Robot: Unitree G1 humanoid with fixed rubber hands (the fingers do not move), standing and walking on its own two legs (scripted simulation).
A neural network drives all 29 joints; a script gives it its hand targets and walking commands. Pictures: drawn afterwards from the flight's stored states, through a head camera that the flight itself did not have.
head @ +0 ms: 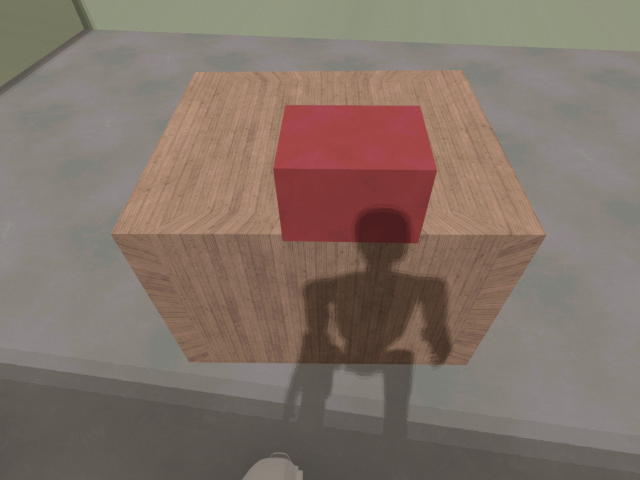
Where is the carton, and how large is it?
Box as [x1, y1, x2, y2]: [273, 105, 436, 242]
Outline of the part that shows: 285,105 273,167 282,239 315,241 417,242 436,172 420,107 373,105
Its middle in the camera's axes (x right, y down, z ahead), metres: +0.06 -0.13 +0.81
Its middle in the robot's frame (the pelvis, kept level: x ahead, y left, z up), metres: +0.71 +0.00 -0.04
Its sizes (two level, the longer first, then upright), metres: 0.282 0.216 0.189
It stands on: a pedestal, 0.64 m high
